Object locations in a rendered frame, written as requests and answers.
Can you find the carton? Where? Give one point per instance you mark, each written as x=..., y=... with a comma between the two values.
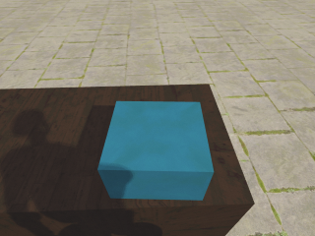
x=156, y=150

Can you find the pedestal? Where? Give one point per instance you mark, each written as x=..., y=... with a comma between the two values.
x=51, y=142

